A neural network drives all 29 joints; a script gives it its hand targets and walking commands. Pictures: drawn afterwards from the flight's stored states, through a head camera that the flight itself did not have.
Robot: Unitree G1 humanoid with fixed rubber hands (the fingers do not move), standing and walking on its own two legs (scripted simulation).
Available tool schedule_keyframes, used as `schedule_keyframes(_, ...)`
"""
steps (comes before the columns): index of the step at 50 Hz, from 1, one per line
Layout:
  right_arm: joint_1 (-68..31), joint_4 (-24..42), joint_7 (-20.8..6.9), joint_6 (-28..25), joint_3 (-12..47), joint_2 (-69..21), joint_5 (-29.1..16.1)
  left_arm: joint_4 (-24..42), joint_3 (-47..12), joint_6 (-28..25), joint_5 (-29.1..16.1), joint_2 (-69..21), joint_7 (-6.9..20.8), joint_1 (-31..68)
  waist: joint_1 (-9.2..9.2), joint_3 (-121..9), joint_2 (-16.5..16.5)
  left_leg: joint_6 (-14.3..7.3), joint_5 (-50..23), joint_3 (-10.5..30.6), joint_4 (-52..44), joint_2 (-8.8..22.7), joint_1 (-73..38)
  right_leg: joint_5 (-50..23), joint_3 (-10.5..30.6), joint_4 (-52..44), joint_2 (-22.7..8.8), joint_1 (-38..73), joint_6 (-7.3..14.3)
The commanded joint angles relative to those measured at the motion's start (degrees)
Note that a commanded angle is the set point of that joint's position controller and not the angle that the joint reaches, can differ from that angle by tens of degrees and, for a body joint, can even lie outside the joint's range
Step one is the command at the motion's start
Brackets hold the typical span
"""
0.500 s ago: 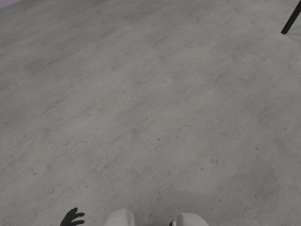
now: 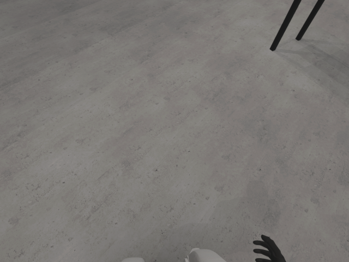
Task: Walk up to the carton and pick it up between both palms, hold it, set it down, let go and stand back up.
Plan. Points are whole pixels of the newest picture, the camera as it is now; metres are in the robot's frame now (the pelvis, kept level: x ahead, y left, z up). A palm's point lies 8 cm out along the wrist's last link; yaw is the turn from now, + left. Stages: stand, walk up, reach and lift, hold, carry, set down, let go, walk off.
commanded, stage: walk up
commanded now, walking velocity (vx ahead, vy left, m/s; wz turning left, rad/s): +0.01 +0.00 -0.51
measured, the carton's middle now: out of the picture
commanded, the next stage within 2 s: none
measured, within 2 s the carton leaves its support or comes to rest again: neither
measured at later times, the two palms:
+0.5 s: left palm (111, 229) +0.19 +0.17 -0.13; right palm out of the picture -0.05 -0.32 -0.13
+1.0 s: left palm (192, 204) +0.26 -0.04 -0.12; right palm out of the picture +0.11 -0.51 -0.12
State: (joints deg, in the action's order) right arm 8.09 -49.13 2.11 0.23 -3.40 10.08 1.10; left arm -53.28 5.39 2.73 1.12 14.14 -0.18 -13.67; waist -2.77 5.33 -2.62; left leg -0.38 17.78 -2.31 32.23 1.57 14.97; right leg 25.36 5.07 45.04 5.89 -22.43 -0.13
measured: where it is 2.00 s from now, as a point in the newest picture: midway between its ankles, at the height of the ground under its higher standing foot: (265, 196)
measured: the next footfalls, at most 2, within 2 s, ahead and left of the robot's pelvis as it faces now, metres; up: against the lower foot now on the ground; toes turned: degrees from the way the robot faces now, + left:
right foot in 0.32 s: +0.02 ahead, -0.14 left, +0.00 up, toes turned -16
right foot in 0.76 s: +0.11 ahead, -0.33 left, +0.00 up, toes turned -28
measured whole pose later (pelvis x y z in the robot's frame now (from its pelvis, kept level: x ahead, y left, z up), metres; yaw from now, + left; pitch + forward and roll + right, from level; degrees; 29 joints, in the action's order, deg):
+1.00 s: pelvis +0.15 -0.24 +0.00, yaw -32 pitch +1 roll -1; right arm 9.2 -51.8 -2.4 -2.6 -4.8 13.1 2.1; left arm -54.4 1.9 -3.2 0.9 9.2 0.9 -21.3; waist -1.3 2.1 3.6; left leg 3.5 15.7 -3.4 62.6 9.4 33.9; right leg 16.0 1.8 25.2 5.1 -10.5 3.3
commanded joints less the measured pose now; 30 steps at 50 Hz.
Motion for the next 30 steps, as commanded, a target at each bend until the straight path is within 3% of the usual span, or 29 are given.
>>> schedule_keyframes(1,4.1,2.4,0.6,-0.9,-2.0,10.0,1.2,4.3,1.7,-0.4,0.9,5.6,0.7,0.6,1.64,-1.7,10.8,-6.9,-20.8,17.4,-17.5,20.9,-3.2,2.9,0.9,20.8,-4.5,-9.5,-1.3)
schedule_keyframes(2,2.3,2.8,0.7,-1.1,-1.8,9.4,1.0,4.0,2.0,-0.4,0.3,4.9,1.5,-0.4,0.20,-4.4,10.5,-5.0,-23.7,11.0,-16.5,17.6,-5.5,0.0,0.1,21.8,-4.9,-8.9,-1.6)
schedule_keyframes(3,0.4,4.1,0.9,-1.0,-1.2,9.4,-0.8,2.4,1.5,-0.5,-0.6,6.0,1.8,-4.4,0.03,-7.1,11.8,-5.6,-26.5,6.3,-14.8,15.1,-5.8,-0.6,-2.0,24.9,-4.1,-8.2,-2.2)
schedule_keyframes(4,0.3,4.2,1.1,-1.1,-1.0,9.6,-0.7,1.8,1.2,-0.4,-0.4,6.4,1.8,-4.2,-0.25,-7.5,12.2,-6.2,-28.2,4.3,-14.4,13.8,-5.4,-0.4,-3.8,24.6,-3.3,-6.2,-2.4)
schedule_keyframes(5,2.1,3.4,1.0,-1.3,-1.2,9.2,-0.6,2.0,1.1,-0.3,-0.6,5.8,1.8,-2.3,0.55,-7.9,11.9,-7.0,-31.9,3.2,-13.6,14.0,-7.6,-0.8,-4.6,24.8,-3.3,-8.0,-2.4)
schedule_keyframes(6,3.6,2.6,0.7,-1.4,-1.4,9.3,0.0,2.8,0.8,-0.2,-0.6,5.8,1.8,-1.3,1.38,-6.9,14.1,-7.3,-32.8,2.4,-12.9,14.4,-8.5,-0.7,-5.2,20.4,-4.5,-8.5,-2.7)
schedule_keyframes(7,6.1,2.0,0.7,-1.7,-1.4,9.7,0.2,3.1,0.3,0.1,-0.5,5.5,1.8,0.8,2.72,-5.9,14.0,-7.9,-34.7,3.5,-12.5,15.3,-10.4,0.7,-5.4,17.7,-5.0,-9.8,-2.9)
schedule_keyframes(8,6.9,1.7,0.6,-1.8,-1.2,9.9,0.3,2.8,0.5,0.1,-0.7,5.3,1.7,2.3,3.19,-5.7,13.6,-7.6,-36.7,2.0,-11.2,15.2,-12.8,0.7,-5.8,13.6,-5.2,-10.5,-3.0)
schedule_keyframes(10,9.6,0.3,0.4,-1.9,-2.0,11.8,1.3,5.9,-0.4,0.2,-0.7,3.3,2.0,5.5,5.25,-6.2,17.8,-7.1,-36.4,1.3,-10.1,16.9,-13.8,3.8,-6.7,4.0,-6.3,-6.6,-2.8)
schedule_keyframes(11,9.9,-0.4,0.1,-1.9,-2.3,12.7,1.3,6.3,-0.7,0.1,-1.0,3.3,2.1,7.4,5.91,-6.8,16.9,-6.4,-35.3,1.2,-9.3,16.7,-13.8,3.5,-8.0,-0.7,-6.4,-3.7,-2.6)
schedule_keyframes(12,9.4,-0.4,0.2,-1.6,-2.0,13.2,1.5,6.7,-0.4,-0.1,-1.0,3.8,2.2,7.6,6.13,-6.9,15.3,-6.5,-37.3,0.6,-8.3,16.8,-13.0,3.6,-10.0,-4.5,-5.4,-1.2,-2.1)
schedule_keyframes(13,8.2,-0.3,0.0,-1.4,-2.3,15.3,1.4,6.5,-0.4,-0.2,-1.3,4.3,2.3,5.8,4.79,-7.6,17.0,-5.9,-36.8,0.6,-6.9,17.7,-12.4,1.2,-10.4,-8.1,-5.6,2.2,-1.5)
schedule_keyframes(15,7.0,-0.4,-0.4,-0.6,-2.2,15.2,0.5,5.7,0.0,-0.7,-1.0,5.2,2.1,2.5,2.55,-7.5,14.4,-3.4,-29.5,-1.6,-3.2,16.5,-4.9,-10.9,-12.2,-18.7,-4.7,12.5,-0.3)
schedule_keyframes(16,6.7,-0.4,-0.7,-0.4,-1.9,13.9,0.3,5.2,0.4,-1.1,-0.9,7.3,1.9,-0.8,1.14,-7.1,9.3,-0.5,-20.6,-4.5,0.9,15.0,1.0,-18.2,-8.5,-21.6,-8.4,19.0,0.9)
schedule_keyframes(17,8.0,1.6,-1.0,-0.4,-1.2,9.8,-0.4,5.5,1.7,-1.7,-0.4,13.2,1.4,-4.0,1.12,-8.8,-8.3,4.6,0.8,-10.0,14.2,8.5,14.1,-35.2,11.3,-24.6,-23.6,27.8,6.3)
schedule_keyframes(18,2.8,3.2,-0.1,0.4,-0.6,8.4,0.3,3.4,2.3,-1.2,-1.1,14.4,0.9,-9.0,-2.18,-9.4,-17.2,4.4,19.7,-5.3,24.6,5.7,17.3,-30.9,17.3,-27.7,-27.7,22.8,12.8)
schedule_keyframes(19,3.4,1.7,1.2,1.3,-3.0,11.1,-1.0,4.3,2.0,0.1,-0.9,13.8,3.2,-7.0,-1.16,-7.5,-22.9,0.9,21.1,0.1,25.7,8.5,14.9,11.9,11.9,-29.0,-18.8,15.2,12.5)
schedule_keyframes(20,4.6,0.8,1.5,1.8,-4.0,13.3,-1.2,8.0,1.6,1.1,0.1,10.4,4.5,1.7,2.31,-1.0,-20.0,0.4,19.5,-0.5,23.9,8.5,13.7,20.4,12.2,-28.7,-18.1,5.6,12.4)
schedule_keyframes(21,5.9,-1.0,0.8,2.0,-4.4,13.5,-1.2,9.2,0.6,1.4,0.1,8.8,5.0,6.9,3.93,0.6,-14.4,1.3,16.5,-3.6,20.7,6.4,11.2,17.0,9.4,-29.8,-14.6,2.3,11.5)
schedule_keyframes(22,11.6,-2.8,0.6,1.4,-4.8,13.1,-0.8,10.6,0.2,1.3,0.6,8.4,4.8,10.2,6.33,-0.6,-8.6,1.6,12.1,-5.8,14.0,4.8,5.8,7.7,6.7,-27.7,-12.8,2.0,11.0)
schedule_keyframes(23,14.7,-4.6,0.4,0.7,-4.0,10.2,-0.9,12.1,0.1,0.7,0.0,8.2,4.6,9.9,7.01,-2.6,-5.1,1.7,8.4,-7.0,8.3,3.1,-0.8,4.0,5.2,-25.7,-10.7,-1.4,9.7)
schedule_keyframes(24,20.6,-6.9,0.7,0.1,-3.9,8.3,-0.9,12.4,0.4,0.2,-0.2,8.4,4.4,12.7,10.38,-3.8,-2.0,1.3,2.8,-8.3,1.3,1.9,-10.3,1.5,3.3,-21.4,-8.7,-5.9,7.8)
schedule_keyframes(25,30.9,-10.0,1.6,-0.6,-4.6,10.8,-0.6,14.1,-0.1,-0.3,0.2,7.6,4.7,16.4,16.16,-6.1,1.6,1.1,1.6,-5.3,-6.1,5.2,-21.9,-2.4,-0.9,-10.8,-5.0,-12.6,5.4)
schedule_keyframes(26,38.9,-12.1,2.2,-0.9,-7.0,18.1,0.3,16.4,-0.5,-0.8,0.0,2.6,5.5,19.6,19.17,-5.1,17.5,-0.5,11.1,16.8,-12.4,23.3,-29.4,1.9,-1.9,10.2,-0.6,-28.0,3.1)
schedule_keyframes(27,36.3,-10.3,2.9,-0.2,-8.0,20.5,0.4,18.2,0.0,-0.4,1.0,2.4,6.3,19.4,15.93,-2.0,24.7,-6.0,8.9,38.6,-21.6,34.5,-22.8,2.1,3.7,21.5,-2.7,-33.1,2.1)
schedule_keyframes(28,26.7,-8.5,3.7,-0.9,-7.7,18.4,0.6,18.0,0.5,-0.4,1.7,4.7,6.7,16.9,10.24,1.4,14.7,-7.7,6.6,38.0,-20.0,35.5,-18.2,-2.2,7.9,26.8,-7.1,-32.5,1.0)
schedule_keyframes(29,22.4,-7.7,3.7,-1.7,-7.1,15.4,0.6,16.2,0.6,-0.7,1.9,5.1,7.0,15.5,7.53,1.9,9.4,-7.1,0.3,30.1,-17.6,33.1,-17.3,-5.7,6.4,29.7,-8.8,-31.7,-0.3)
schedule_keyframes(30,17.3,-6.1,3.0,-2.5,-7.1,15.6,0.5,14.9,0.6,-0.5,1.7,5.7,7.0,13.6,5.77,0.4,10.9,-5.0,6.3,21.4,-17.1,29.8,-13.1,-6.7,6.2,29.2,-10.0,-28.4,-1.1)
